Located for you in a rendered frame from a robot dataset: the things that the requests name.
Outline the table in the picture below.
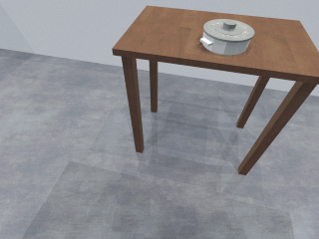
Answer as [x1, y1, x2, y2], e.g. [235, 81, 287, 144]
[112, 5, 319, 175]

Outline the lid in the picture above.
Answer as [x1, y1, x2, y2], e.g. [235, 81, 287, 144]
[203, 19, 255, 43]

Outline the pot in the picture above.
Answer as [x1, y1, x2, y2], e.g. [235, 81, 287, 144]
[199, 32, 250, 56]

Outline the knob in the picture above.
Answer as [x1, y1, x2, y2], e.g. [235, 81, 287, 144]
[223, 20, 237, 29]

